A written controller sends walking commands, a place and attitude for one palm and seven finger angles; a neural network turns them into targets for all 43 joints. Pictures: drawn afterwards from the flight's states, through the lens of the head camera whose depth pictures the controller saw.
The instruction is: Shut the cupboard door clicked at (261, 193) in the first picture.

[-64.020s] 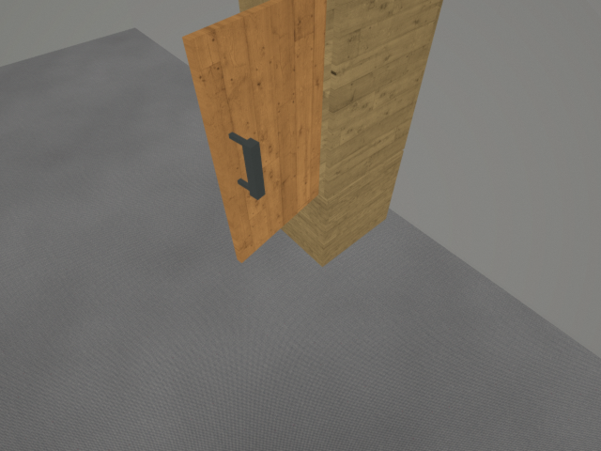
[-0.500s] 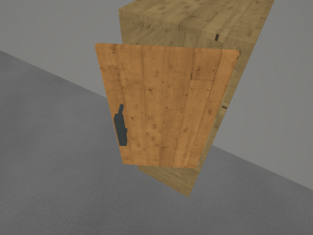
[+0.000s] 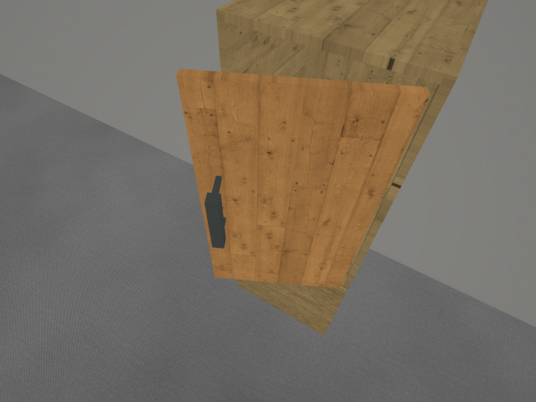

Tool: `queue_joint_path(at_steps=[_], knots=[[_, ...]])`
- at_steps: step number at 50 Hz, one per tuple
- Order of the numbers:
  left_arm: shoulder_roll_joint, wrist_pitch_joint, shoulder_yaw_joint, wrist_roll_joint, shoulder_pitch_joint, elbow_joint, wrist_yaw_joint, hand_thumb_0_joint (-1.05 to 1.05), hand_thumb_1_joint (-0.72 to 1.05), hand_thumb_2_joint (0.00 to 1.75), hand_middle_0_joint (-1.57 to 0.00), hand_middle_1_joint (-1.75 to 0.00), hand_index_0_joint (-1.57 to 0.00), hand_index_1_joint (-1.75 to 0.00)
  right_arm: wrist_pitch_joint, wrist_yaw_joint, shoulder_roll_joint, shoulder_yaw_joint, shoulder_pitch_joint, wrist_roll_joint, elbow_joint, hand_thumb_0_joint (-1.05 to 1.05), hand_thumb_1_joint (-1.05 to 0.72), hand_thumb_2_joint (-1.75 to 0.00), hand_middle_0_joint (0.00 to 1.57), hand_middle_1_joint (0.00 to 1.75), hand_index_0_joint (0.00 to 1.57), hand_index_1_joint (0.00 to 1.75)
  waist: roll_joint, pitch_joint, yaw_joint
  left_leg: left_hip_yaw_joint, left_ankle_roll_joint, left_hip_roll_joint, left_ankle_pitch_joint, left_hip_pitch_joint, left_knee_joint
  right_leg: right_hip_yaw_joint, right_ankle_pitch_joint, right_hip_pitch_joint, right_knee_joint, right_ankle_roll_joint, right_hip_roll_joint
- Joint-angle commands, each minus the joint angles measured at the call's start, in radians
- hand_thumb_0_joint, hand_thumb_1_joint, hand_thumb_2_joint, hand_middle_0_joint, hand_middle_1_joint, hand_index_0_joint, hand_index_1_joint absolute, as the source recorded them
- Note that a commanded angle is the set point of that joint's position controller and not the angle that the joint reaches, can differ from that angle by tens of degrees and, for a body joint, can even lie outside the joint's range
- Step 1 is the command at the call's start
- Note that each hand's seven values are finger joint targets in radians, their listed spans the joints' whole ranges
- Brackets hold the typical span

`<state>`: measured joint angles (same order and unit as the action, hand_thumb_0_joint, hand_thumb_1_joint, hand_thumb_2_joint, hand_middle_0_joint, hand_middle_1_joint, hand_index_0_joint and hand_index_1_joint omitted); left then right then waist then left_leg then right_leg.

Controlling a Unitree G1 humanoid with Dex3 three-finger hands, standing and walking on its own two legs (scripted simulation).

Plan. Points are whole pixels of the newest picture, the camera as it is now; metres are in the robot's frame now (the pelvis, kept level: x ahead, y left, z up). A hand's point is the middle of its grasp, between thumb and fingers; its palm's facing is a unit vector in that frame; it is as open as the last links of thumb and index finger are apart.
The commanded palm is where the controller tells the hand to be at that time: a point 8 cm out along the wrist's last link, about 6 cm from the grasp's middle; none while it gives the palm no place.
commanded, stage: look again from close up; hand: left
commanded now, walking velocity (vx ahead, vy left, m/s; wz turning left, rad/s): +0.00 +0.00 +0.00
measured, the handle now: (218, 212) +0.44 +0.13 -0.01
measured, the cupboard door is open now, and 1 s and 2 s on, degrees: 26 26 26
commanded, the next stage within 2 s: shuffle to correct the standing spot in 0.02 s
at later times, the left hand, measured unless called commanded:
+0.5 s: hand out of the picture +0.00 +0.15 -0.18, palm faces +0.00 -0.99 -0.17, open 7.4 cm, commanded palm none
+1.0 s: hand out of the picture -0.01 +0.11 -0.18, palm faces +0.06 -0.97 -0.22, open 7.3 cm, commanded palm none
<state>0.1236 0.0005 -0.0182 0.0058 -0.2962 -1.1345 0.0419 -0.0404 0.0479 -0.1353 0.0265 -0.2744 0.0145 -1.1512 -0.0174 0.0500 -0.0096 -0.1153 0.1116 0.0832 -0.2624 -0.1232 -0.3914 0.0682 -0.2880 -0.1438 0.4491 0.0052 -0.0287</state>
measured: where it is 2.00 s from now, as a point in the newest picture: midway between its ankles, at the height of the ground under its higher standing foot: outside the picture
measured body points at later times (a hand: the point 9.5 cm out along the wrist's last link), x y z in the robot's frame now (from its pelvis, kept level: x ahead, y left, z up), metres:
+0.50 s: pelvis -0.02 -0.03 +0.00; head +0.02 -0.01 +0.45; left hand +0.00 +0.20 -0.17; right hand -0.04 -0.24 -0.15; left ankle -0.03 +0.04 -0.74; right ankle -0.05 -0.17 -0.69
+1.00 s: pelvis -0.02 -0.07 -0.01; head +0.01 -0.07 +0.44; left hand -0.01 +0.16 -0.17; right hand +0.06 -0.32 -0.16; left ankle -0.01 +0.02 -0.74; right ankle -0.03 -0.21 -0.74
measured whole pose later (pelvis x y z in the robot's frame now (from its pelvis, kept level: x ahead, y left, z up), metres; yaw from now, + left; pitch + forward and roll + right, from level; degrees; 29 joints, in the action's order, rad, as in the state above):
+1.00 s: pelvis -0.02 -0.07 -0.01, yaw +0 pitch -1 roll +1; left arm 0.17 -0.01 0.04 0.03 -0.28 -1.02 0.04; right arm 0.01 0.01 -0.19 -0.04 -0.17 0.01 -1.02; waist -0.03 0.07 -0.04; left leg -0.09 0.00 0.01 -0.25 -0.25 -0.52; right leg 0.02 -0.33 -0.25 0.58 0.03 -0.07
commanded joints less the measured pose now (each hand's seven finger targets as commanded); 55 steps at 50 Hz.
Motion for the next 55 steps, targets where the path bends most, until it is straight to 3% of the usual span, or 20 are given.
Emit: queue_joint_path(at_steps=[1,11,16,19,25,29,31,33,34,36,39,42,45,48,49,50,51,52,54,55], knots=[[0.075,0.008,0.012,0.003,-0.079,0.016,0.006,0.0,0.9,0.9,-0.2,-0.3,-0.2,-0.3,-0.006,0.002,-0.095,-0.019,-0.081,-0.004,0.019,0.0,-0.9,-0.9,0.2,0.3,0.2,0.3,0.004,0.028,0.0,0.194,-0.04,-0.207,0.309,-0.007,0.09,-0.09,0.137,-0.034,-0.05,-0.039,-0.079],[0.066,-0.008,0.019,0.001,-0.069,0.023,0.005,0.0,0.9,0.9,-0.2,-0.3,-0.2,-0.3,-0.005,0.015,-0.088,-0.029,-0.104,-0.002,0.006,0.0,-0.9,-0.9,0.2,0.3,0.2,0.3,0.019,0.024,0.011,0.245,-0.032,-0.264,0.44,0.04,0.086,-0.067,0.104,-0.088,-0.004,-0.023,-0.051],[0.077,-0.047,0.049,0.017,-0.024,0.067,-0.005,0.0,0.9,0.9,-0.2,-0.3,-0.2,-0.3,0.015,0.038,-0.127,-0.059,-0.132,0.006,0.009,0.0,-0.9,-0.9,0.2,0.3,0.2,0.3,0.061,0.016,0.03,0.372,0.086,-0.43,0.488,0.068,0.113,-0.086,-0.2,-0.275,0.335,-0.011,-0.031],[0.069,-0.055,0.066,0.024,-0.007,0.094,-0.015,0.0,0.9,0.9,-0.2,-0.3,-0.2,-0.3,0.023,0.033,-0.134,-0.069,-0.083,0.014,0.045,0.0,-0.9,-0.9,0.2,0.3,0.2,0.3,0.015,0.019,0.022,0.344,0.109,-0.431,0.386,-0.014,0.111,-0.105,-0.18,-0.315,0.493,-0.007,-0.029],[0.062,-0.066,0.077,0.025,0.043,0.148,-0.032,0.0,0.9,0.9,-0.2,-0.3,-0.2,-0.3,0.029,0.019,-0.162,-0.093,-0.081,0.023,0.072,0.0,-0.9,-0.9,0.2,0.3,0.2,0.3,0.114,0.018,0.038,0.278,0.079,-0.397,0.275,-0.05,0.117,-0.056,-0.136,-0.321,0.457,0.01,-0.025],[0.032,-0.03,0.06,0.015,0.03,0.143,-0.025,0.0,0.9,0.9,-0.2,-0.3,-0.2,-0.3,0.027,0.001,-0.143,-0.087,-0.066,0.024,0.079,0.0,-0.9,-0.9,0.2,0.3,0.2,0.3,0.182,-0.028,0.026,0.22,0.042,-0.322,0.248,-0.055,0.063,-0.006,-0.111,-0.173,0.184,0.005,-0.008],[0.055,-0.002,0.056,0.015,-0.044,0.103,-0.017,0.0,0.9,0.9,-0.2,-0.3,-0.2,-0.3,0.025,-0.011,-0.119,-0.076,-0.059,0.011,0.079,0.0,-0.9,-0.9,0.2,0.3,0.2,0.3,0.095,-0.061,-0.013,0.153,-0.029,-0.238,0.089,-0.129,-0.021,-0.008,0.07,0.014,-0.06,0.01,-0.013],[0.163,0.025,0.053,0.016,-0.052,0.086,-0.006,0.0,0.9,0.9,-0.2,-0.3,-0.2,-0.3,0.021,-0.025,-0.051,-0.057,-0.056,-0.004,0.097,0.0,-0.9,-0.9,0.2,0.3,0.2,0.3,-0.108,-0.021,-0.004,0.061,-0.105,-0.122,-0.143,-0.231,-0.1,-0.258,0.127,0.028,-0.139,-0.065,-0.224],[0.202,0.024,0.054,0.018,-0.031,0.103,-0.007,0.0,0.9,0.9,-0.2,-0.3,-0.2,-0.3,0.025,-0.031,-0.058,-0.059,-0.05,0.0,0.101,0.0,-0.9,-0.9,0.2,0.3,0.2,0.3,-0.024,0.007,0.007,0.06,-0.108,-0.106,-0.138,-0.172,-0.099,-0.276,0.151,-0.057,-0.148,-0.098,-0.275],[0.213,0.032,0.066,0.013,-0.01,0.107,-0.004,0.0,0.9,0.9,-0.2,-0.3,-0.2,-0.3,0.041,-0.03,-0.065,-0.061,-0.044,0.003,0.104,0.0,-0.9,-0.9,0.2,0.3,0.2,0.3,-0.225,0.004,-0.002,0.047,-0.12,-0.109,-0.112,-0.193,-0.159,-0.283,0.361,-0.036,-0.122,-0.109,-0.265],[0.211,0.029,0.073,0.018,-0.055,0.11,0.009,0.0,0.9,0.9,-0.2,-0.3,-0.2,-0.3,0.044,-0.028,-0.079,-0.068,-0.004,-0.002,0.119,0.0,-0.9,-0.9,0.2,0.3,0.2,0.3,-0.169,-0.031,-0.033,0.054,-0.129,-0.104,-0.184,-0.27,-0.256,-0.298,0.699,0.087,-0.055,-0.156,-0.31],[0.226,0.02,0.083,0.025,-0.074,0.117,0.016,0.0,0.9,0.9,-0.2,-0.3,-0.2,-0.3,0.054,-0.032,-0.089,-0.073,0.046,-0.007,0.152,0.0,-0.9,-0.9,0.2,0.3,0.2,0.3,-0.183,-0.048,-0.05,0.064,-0.137,-0.091,-0.212,-0.31,-0.369,-0.271,0.81,0.115,-0.03,-0.189,-0.313],[0.23,0.007,0.09,0.03,-0.044,0.142,0.017,0.0,0.9,0.9,-0.2,-0.3,-0.2,-0.3,0.056,-0.038,-0.076,-0.075,0.052,-0.011,0.17,0.0,-0.9,-0.9,0.2,0.3,0.2,0.3,-0.182,-0.042,-0.034,0.056,-0.136,-0.078,-0.151,-0.233,-0.279,-0.232,0.679,0.029,-0.021,-0.172,-0.28],[0.211,-0.005,0.088,0.021,0.01,0.16,0.012,0.0,0.9,0.9,-0.2,-0.3,-0.2,-0.3,0.045,-0.036,-0.087,-0.074,-0.031,-0.009,0.147,0.0,-0.9,-0.9,0.2,0.3,0.2,0.3,-0.138,-0.059,0.02,0.034,-0.124,-0.084,0.098,0.021,-0.005,-0.169,0.385,-0.136,0.051,-0.09,-0.183],[0.175,-0.012,0.081,0.022,0.009,0.177,0.01,0.0,0.9,0.9,-0.2,-0.3,-0.2,-0.3,0.038,-0.033,-0.114,-0.083,-0.041,-0.006,0.141,0.0,-0.9,-0.9,0.2,0.3,0.2,0.3,-0.029,-0.063,0.022,0.088,-0.101,-0.155,0.187,0.09,0.005,-0.134,0.197,-0.213,0.109,-0.055,-0.118],[0.162,0.022,0.063,0.017,-0.051,0.126,0.035,0.0,0.9,0.9,-0.2,-0.3,-0.2,-0.3,0.03,-0.037,-0.215,-0.085,0.022,-0.008,0.223,0.0,-0.9,-0.9,0.2,0.3,0.2,0.3,0.201,-0.109,0.019,0.124,-0.093,-0.26,0.422,0.001,-0.157,-0.094,0.123,-0.136,0.098,-0.033,-0.104],[0.213,0.007,0.065,0.024,-0.057,0.181,0.028,0.0,0.9,0.9,-0.2,-0.3,-0.2,-0.3,0.039,-0.045,-0.173,-0.079,0.066,0.004,0.273,0.0,-0.9,-0.9,0.2,0.3,0.2,0.3,0.204,-0.08,-0.014,0.172,-0.063,-0.228,0.079,-0.158,-0.101,-0.093,-0.12,-0.134,0.083,-0.044,-0.072],[0.191,-0.005,0.059,0.033,-0.031,0.174,0.02,0.0,0.9,0.9,-0.2,-0.3,-0.2,-0.3,0.04,-0.043,-0.177,-0.074,0.073,0.007,0.295,0.0,-0.9,-0.9,0.2,0.3,0.2,0.3,0.22,0.016,0.004,0.206,-0.06,-0.215,-0.101,-0.243,-0.034,-0.059,-0.184,-0.173,0.119,-0.047,-0.049],[0.166,-0.008,0.044,0.03,-0.043,0.181,0.002,0.0,0.9,0.9,-0.2,-0.3,-0.2,-0.3,0.037,-0.041,-0.185,-0.07,0.063,0.011,0.312,0.0,-0.9,-0.9,0.2,0.3,0.2,0.3,0.296,0.044,-0.004,0.269,-0.031,-0.236,-0.124,-0.261,0.068,-0.024,-0.138,-0.187,0.183,-0.04,-0.001],[0.165,-0.005,0.037,0.027,-0.055,0.172,-0.002,0.0,0.9,0.9,-0.2,-0.3,-0.2,-0.3,0.035,-0.039,-0.187,-0.068,0.063,0.008,0.316,0.0,-0.9,-0.9,0.2,0.3,0.2,0.3,0.271,0.019,-0.01,0.276,-0.021,-0.24,-0.079,-0.218,0.076,-0.027,-0.121,-0.191,0.187,-0.037,0.005]])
